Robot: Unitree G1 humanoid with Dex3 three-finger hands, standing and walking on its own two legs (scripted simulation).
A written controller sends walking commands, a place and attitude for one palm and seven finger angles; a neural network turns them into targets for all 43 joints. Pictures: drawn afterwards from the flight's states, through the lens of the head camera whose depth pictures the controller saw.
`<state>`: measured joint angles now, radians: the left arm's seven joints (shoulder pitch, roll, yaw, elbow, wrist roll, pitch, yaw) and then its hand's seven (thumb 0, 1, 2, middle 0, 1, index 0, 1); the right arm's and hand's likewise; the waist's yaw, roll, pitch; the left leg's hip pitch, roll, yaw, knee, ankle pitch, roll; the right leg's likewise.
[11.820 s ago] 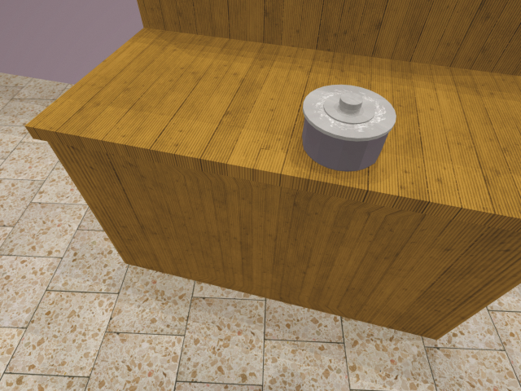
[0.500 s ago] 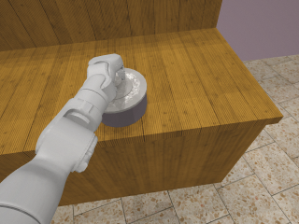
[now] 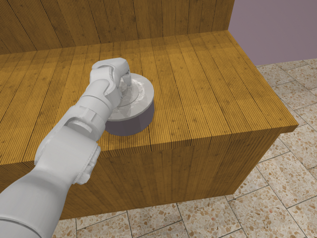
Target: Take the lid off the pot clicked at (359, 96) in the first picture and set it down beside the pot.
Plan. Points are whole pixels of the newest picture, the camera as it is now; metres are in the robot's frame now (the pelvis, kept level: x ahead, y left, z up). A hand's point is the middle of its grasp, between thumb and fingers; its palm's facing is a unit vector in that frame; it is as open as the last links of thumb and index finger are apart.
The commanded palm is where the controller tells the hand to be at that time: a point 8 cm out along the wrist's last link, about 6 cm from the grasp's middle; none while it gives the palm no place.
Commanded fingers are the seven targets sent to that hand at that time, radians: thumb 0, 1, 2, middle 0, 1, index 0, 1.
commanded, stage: close the fingers and squeeze the knob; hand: left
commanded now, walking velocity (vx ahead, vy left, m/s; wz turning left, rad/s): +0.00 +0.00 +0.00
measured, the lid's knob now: (119, 88) +0.51 +0.08 +0.10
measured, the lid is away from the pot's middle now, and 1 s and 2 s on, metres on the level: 0.01 0.02 0.01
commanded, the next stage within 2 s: lift the lid straight up in 0.24 s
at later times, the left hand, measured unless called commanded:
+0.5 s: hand (115, 88) +0.47 +0.09 +0.13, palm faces -0.38 -0.10 -0.92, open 7.9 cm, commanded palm +0.47 +0.09 +0.20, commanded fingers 0.00 0.68 0.97 -0.83 -1.10 -0.76 -1.05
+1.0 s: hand (108, 80) +0.47 +0.10 +0.17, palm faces -0.35 -0.10 -0.93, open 7.9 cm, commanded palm +0.47 +0.09 +0.24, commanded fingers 0.00 0.68 0.97 -0.83 -1.11 -0.76 -1.05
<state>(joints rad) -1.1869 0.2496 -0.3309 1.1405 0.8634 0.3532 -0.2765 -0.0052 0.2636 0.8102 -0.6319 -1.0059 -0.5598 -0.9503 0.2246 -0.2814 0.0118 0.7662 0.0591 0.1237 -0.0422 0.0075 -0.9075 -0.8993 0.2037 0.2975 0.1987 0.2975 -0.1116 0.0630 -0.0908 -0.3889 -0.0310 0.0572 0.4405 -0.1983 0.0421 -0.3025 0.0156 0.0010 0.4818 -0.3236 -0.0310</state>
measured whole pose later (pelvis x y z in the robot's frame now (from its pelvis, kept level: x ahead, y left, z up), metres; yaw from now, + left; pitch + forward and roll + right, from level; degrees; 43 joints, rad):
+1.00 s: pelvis -0.01 +0.00 +0.00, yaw +1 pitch +7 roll +1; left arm -1.27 0.28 -0.31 1.16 0.86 0.34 -0.35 -0.02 0.26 0.79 -0.66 -1.01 -0.57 -0.93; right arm 0.22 -0.27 0.02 0.77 0.05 0.04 -0.06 0.01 -0.91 -0.90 0.20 0.30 0.20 0.30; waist -0.11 0.06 -0.09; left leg -0.38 -0.04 0.05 0.43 -0.18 0.05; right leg -0.29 0.01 -0.01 0.48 -0.31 -0.03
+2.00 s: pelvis -0.01 +0.01 +0.00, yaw +1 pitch +8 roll +1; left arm -1.51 0.28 -0.31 1.24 0.90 0.42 -0.47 -0.03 0.26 0.79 -0.66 -1.01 -0.57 -0.93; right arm 0.24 -0.28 0.03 0.79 0.04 0.01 -0.04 0.01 -0.91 -0.90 0.20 0.30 0.20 0.30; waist -0.10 0.07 -0.10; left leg -0.38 -0.05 0.04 0.41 -0.17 0.06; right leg -0.30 0.00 -0.01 0.48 -0.31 -0.02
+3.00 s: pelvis -0.01 +0.01 +0.00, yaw +2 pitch +8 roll +1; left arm -1.44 0.43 -0.31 1.11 0.94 0.37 -0.53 -0.04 0.26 0.79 -0.67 -1.02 -0.57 -0.93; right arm 0.21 -0.29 0.02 0.74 0.06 0.07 -0.03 0.01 -0.91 -0.90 0.20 0.30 0.20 0.30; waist -0.09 0.05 -0.09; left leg -0.40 -0.05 0.03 0.45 -0.18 0.05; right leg -0.30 0.00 -0.02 0.48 -0.32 -0.02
